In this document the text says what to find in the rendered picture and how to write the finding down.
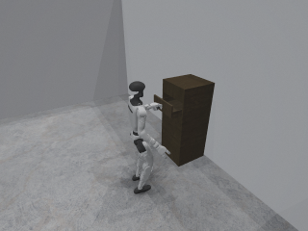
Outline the right robot hand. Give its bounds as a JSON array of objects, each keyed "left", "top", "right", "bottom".
[{"left": 157, "top": 145, "right": 171, "bottom": 159}]

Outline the robot right upper arm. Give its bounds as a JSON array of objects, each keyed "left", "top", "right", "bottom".
[{"left": 137, "top": 107, "right": 147, "bottom": 136}]

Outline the robot head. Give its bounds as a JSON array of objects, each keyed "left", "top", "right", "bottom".
[{"left": 129, "top": 81, "right": 145, "bottom": 107}]

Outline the cabinet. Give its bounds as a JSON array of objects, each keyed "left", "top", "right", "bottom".
[{"left": 161, "top": 74, "right": 215, "bottom": 167}]

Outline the right robot thigh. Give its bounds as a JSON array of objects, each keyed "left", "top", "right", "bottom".
[{"left": 136, "top": 140, "right": 154, "bottom": 170}]

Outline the right robot forearm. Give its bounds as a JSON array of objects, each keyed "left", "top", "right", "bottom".
[{"left": 140, "top": 131, "right": 161, "bottom": 149}]

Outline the left robot hand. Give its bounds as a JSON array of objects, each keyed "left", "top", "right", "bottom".
[{"left": 151, "top": 102, "right": 163, "bottom": 111}]

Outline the left robot forearm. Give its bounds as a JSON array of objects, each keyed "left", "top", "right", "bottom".
[{"left": 144, "top": 104, "right": 152, "bottom": 110}]

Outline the drawer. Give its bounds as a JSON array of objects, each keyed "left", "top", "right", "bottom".
[{"left": 154, "top": 94, "right": 183, "bottom": 119}]

